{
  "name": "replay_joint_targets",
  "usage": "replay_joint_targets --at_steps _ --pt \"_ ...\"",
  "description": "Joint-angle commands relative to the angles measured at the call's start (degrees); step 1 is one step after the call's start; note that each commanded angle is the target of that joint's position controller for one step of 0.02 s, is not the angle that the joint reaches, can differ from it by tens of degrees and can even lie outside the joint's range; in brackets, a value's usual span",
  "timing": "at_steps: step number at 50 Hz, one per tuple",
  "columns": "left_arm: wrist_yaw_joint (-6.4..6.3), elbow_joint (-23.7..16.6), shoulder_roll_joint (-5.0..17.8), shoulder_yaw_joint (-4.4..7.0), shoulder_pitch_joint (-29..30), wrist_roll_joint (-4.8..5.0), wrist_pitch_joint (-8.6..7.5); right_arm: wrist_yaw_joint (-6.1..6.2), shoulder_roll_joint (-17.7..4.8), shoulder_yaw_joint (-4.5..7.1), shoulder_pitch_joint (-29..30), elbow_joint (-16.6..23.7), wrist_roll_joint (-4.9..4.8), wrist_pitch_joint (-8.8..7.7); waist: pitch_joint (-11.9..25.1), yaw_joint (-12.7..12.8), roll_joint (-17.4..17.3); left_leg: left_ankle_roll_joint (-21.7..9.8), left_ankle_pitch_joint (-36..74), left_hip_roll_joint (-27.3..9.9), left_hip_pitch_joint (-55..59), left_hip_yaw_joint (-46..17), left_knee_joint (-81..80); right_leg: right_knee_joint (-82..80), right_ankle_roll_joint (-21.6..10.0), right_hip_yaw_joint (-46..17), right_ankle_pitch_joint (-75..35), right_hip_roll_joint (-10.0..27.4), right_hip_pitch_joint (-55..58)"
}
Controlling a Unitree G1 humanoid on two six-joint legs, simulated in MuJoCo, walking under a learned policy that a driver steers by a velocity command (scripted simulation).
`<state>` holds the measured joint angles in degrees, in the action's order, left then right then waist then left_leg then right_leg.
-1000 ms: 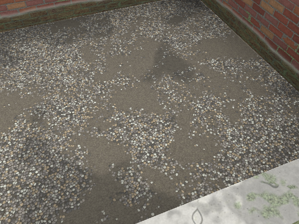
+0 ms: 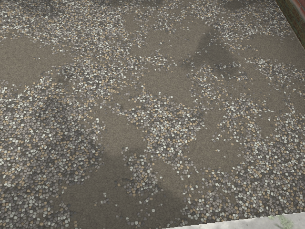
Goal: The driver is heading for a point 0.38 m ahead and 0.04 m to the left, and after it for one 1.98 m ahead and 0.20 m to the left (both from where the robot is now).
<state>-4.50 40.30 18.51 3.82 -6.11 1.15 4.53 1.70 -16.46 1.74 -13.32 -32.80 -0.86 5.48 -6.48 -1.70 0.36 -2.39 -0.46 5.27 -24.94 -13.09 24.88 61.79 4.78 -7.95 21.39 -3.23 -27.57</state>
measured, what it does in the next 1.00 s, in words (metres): steps on the spot, turning left: right foot, then left foot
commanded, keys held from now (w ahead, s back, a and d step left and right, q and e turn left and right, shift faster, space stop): q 0.30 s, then w+q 0.32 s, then w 0.26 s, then w+e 0.12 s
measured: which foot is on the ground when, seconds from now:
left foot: down 0.00-0.18, up 0.20-0.62, down 0.64-1.00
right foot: up 0.00-0.16, down 0.18-0.64, up 0.66-1.00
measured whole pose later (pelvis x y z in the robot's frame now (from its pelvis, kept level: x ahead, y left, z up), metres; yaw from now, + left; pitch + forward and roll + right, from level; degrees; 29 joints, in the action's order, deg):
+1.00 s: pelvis -0.03 -0.02 +0.00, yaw +27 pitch +1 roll -1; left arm 1.6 36.7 15.0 3.0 -12.2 0.7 -0.8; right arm 0.5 -12.1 -0.4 -26.2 -47.4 0.0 -2.3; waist -0.3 -2.2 2.2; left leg -3.4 -22.8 2.8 -4.5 -1.8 26.2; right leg 47.3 -2.1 -1.3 -5.2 3.6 -42.2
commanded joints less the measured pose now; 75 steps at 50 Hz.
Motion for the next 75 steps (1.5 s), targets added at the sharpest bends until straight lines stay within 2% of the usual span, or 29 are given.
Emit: replay_joint_targets --at_steps 1,8,9,10,11,12,16,17,20,25,26,30,32,33,34,36,38,46,50,51,52,54,56,57,58,59,63,67,75 --pt "1.31 -2.3 3.6 0.61 -2.1 -0.06 -2.23 1.17 -10.4 3.87 -1.4 3.7 0.29 0.25 11.8 -0.9 -13.3 -7.4 -28.4 -11.0 15.9 -18.9 -11.2 -10.9 -0.9 1.5 1.9 -0.3 -0.6" --pt "4.01 5.3 4.4 1.07 -16.4 -1.11 -4.83 2.26 -10.8 5.27 1.4 4.7 -2.28 0.22 13.3 3.7 -16.2 -1.5 -35.5 -7.9 2.3 -20.7 -12.1 -34.1 -7.9 5.5 -5.4 0.4 21.2" --pt "3.9 6.2 6.6 1.68 -19.2 -1.91 -4.53 2.2 -9.4 5.15 0.7 4.5 -2.71 0.1 13.1 4.5 -8.1 0.7 -35.2 -3.0 -3.2 -15.4 -1.6 -41.0 -9.9 -0.9 -3.1 7.6 25.5" --pt "4.39 5.4 11.8 2.69 -15.9 -2.91 -3.96 1.7 -6.0 4.9 -2.1 4.9 -2.73 -0.18 11.0 0.4 12.6 1.4 -33.9 7.9 -11.6 -2.0 17.7 -44.9 -15.0 -17.7 -6.5 22.0 23.2" --pt "4.96 2.9 13.7 3.04 -8.6 -5.36 -4.33 1.4 -9.5 6.1 0.3 4.9 -1.57 -0.93 4.7 -0.1 17.4 2.0 -31.4 4.3 -17.7 -0.7 29.3 -51.8 -18.6 -23.8 -0.2 27.3 9.9" --pt "4.48 0.1 10.4 2.16 -2.0 -5.02 -4.67 1.44 -12.9 7.15 -1.4 2.2 -1.48 -0.95 2.9 -2.4 12.3 2.0 -26.2 3.2 -13.6 -0.5 36.7 -52.3 -16.6 -17.9 4.5 22.9 5.8" --pt "2.39 -3.9 2.9 -1.0 3.8 -2.22 -4.47 2.63 -8.7 6.01 -9.0 -2.7 0.06 0.91 3.9 -3.6 7.0 5.6 -18.2 3.5 -9.1 4.6 57.7 -49.1 -12.5 -2.6 0.4 14.8 5.4" --pt "2.29 -4.5 5.4 0.06 -0.5 -2.09 -3.49 -0.17 -8.5 5.2 -4.7 -1.8 3.95 0.87 5.4 -1.8 6.2 4.4 -16.1 2.9 -10.9 7.8 56.7 -49.8 -12.0 -1.0 4.2 13.4 7.3" --pt "2.12 -4.7 5.6 0.66 -7.0 -2.71 -2.94 -2.81 -6.9 3.84 0.8 -1.1 1.99 1.11 4.3 3.3 9.3 5.9 -17.1 1.4 -17.0 9.5 46.7 -48.3 -12.2 -0.6 8.8 14.3 17.9" --pt "2.63 -5.1 6.9 1.74 -10.9 -2.74 -3.78 -3.67 -4.8 2.13 5.1 1.5 1.8 0.85 5.7 5.7 10.6 4.9 -23.4 -1.9 -9.0 14.0 26.1 -47.0 -14.1 0.3 10.2 18.9 19.0" --pt "1.6 -5.6 6.6 1.98 -8.8 0.18 -4.12 -1.71 -1.9 0.99 3.0 1.9 -2.71 -1.14 3.3 5.0 13.4 3.8 -25.8 -5.3 -8.4 13.5 22.5 -48.6 -15.6 -3.0 10.0 21.0 16.9" --pt "2.08 -7.0 7.7 2.12 -5.3 1.23 -3.98 -1.68 -3.3 1.02 -4.3 -1.4 -1.03 -4.23 6.7 1.1 8.2 -1.7 -17.9 -5.2 8.8 18.1 6.1 -45.8 -15.2 1.0 5.6 20.6 8.8" --pt "2.73 -8.4 2.0 0.46 -1.9 0.27 -4.52 -1.56 -3.5 1.62 -15.5 -6.5 -0.53 -4.87 9.7 -3.7 -1.7 -3.3 -17.5 -5.0 25.3 13.4 0.3 -29.0 -10.4 9.6 6.6 14.4 -2.6" --pt "4.03 -11.2 -4.2 -1.6 0.0 -1.62 -5.73 -0.87 -8.9 2.44 -16.6 -5.6 -0.13 -5.02 9.9 -2.7 -17.7 -6.4 -15.0 -18.5 31.0 -8.5 -1.9 -7.0 -5.2 14.3 13.6 8.6 -17.3" --pt "4.29 -13.3 1.0 -0.24 1.6 0.4 -7.1 -1.5 -12.7 3.56 -14.2 -3.5 1.07 -5.72 8.2 -3.0 -15.0 -16.1 -25.9 -26.9 27.7 -24.8 -10.0 -2.3 -4.9 7.6 9.6 4.6 -27.8" --pt "4.17 -12.6 5.2 1.2 2.1 1.67 -7.42 -1.77 -7.8 2.15 -9.9 -3.3 1.1 -7.19 3.1 -1.9 -6.3 -14.5 -32.7 -24.2 27.9 -19.5 -10.7 3.2 -5.3 4.6 -0.7 7.9 -34.2" --pt "4.09 -10.5 4.2 1.16 -2.2 -0.69 -7.2 -1.77 -5.6 0.88 -6.7 -2.9 0.98 -7.48 3.9 0.1 -4.8 -11.4 -27.2 -19.6 24.0 -11.9 -8.7 2.5 -4.3 3.7 -9.5 9.1 -30.7" --pt "5.08 -8.8 -0.8 -0.57 -0.9 -0.7 -6.28 -1.18 -3.0 -0.19 -13.4 -10.9 0.52 -8.62 1.6 -1.3 -7.6 -7.7 -2.4 -15.0 17.1 1.3 -6.8 -11.8 -5.8 6.8 -29.3 7.5 -20.3" --pt "7.31 -10.8 -2.0 -0.88 3.6 0.05 -6.9 -0.85 -4.4 -0.04 -16.9 -14.1 0.87 -8.24 0.1 -3.1 -7.4 -6.4 7.0 -16.4 17.0 4.9 -5.4 -16.5 -8.2 8.8 -25.7 5.3 -16.9" --pt "6.79 -9.5 -1.4 -0.95 3.7 -4.29 -5.34 -0.77 -6.7 0.97 -15.8 -11.9 2.12 -7.69 1.8 -3.3 -6.6 -5.6 11.0 -12.7 16.1 7.6 -5.6 -18.7 -8.2 12.4 -19.5 1.3 -12.0" --pt "6.56 -9.6 -1.9 -0.98 3.3 -4.65 -4.27 -0.57 -6.8 1.14 -16.1 -12.3 2.45 -7.25 1.5 -3.4 -9.0 -5.2 16.5 -13.3 13.9 8.9 -4.7 -16.5 -8.3 14.4 -14.7 0.1 -6.9" --pt "6.32 -8.2 -1.7 -0.83 -3.2 -3.06 -3.39 0.27 -5.7 1.09 -14.8 -12.1 2.62 -6.4 3.1 0.0 -10.5 -4.5 31.3 -13.6 14.5 11.8 2.2 -18.0 -10.6 14.3 -7.8 -1.3 1.1" --pt "5.58 -3.3 -0.1 0.23 -17.4 -2.5 -4.84 1.38 -7.6 1.9 -12.0 -11.9 2.5 -6.06 9.5 7.5 -7.3 -3.8 34.1 -13.6 18.9 12.9 18.6 -27.9 -13.2 9.8 -5.0 -1.4 12.4" --pt "5.03 -1.8 2.5 0.82 -25.5 -2.56 -6.12 1.72 -7.4 2.13 -11.6 -11.0 1.43 -6.21 15.5 10.9 -1.1 -1.8 21.6 -11.1 10.6 15.9 37.6 -33.7 -15.3 -2.4 -6.7 5.9 25.5" --pt "5.02 -2.3 9.1 1.85 -23.6 -1.38 -6.36 0.25 -0.9 0.86 -16.3 -8.0 1.6 -6.41 21.2 4.1 13.1 1.6 -28.4 -0.1 -10.9 15.9 55.8 -37.8 -20.8 -31.5 -6.9 20.9 41.0" --pt "5.26 -1.9 9.3 2.83 -23.0 1.34 -4.71 0.09 -7.2 2.4 -9.9 -7.0 2.05 -6.4 22.1 7.6 11.3 1.1 -26.1 -0.5 -19.1 7.6 59.0 -42.8 -22.2 -38.6 -2.3 20.5 39.9" --pt "4.63 -5.4 0.2 -0.39 -8.5 -1.27 -3.48 0.98 -4.6 1.77 -2.2 -4.3 2.22 -4.42 7.7 0.6 4.7 4.9 -15.8 -7.0 -11.8 9.0 47.8 -42.6 -16.6 -16.9 -13.2 11.3 10.3" --pt "5.31 -5.6 1.6 -0.73 -9.0 -0.86 -4.88 2.13 -4.5 1.81 -2.5 -3.9 2.79 -1.67 9.4 -0.6 5.2 8.0 -13.1 -7.2 -8.0 9.8 37.7 -43.6 -14.6 -14.1 -25.1 7.7 7.9" --pt "4.07 -8.8 1.2 -1.63 -5.5 -1.51 -1.31 0.65 -0.9 -0.52 8.2 -1.4 3.4 -2.24 10.4 2.3 4.3 8.1 -6.7 -4.6 0.4 11.4 27.1 -41.0 -10.5 -12.5 -37.4 4.1 8.0"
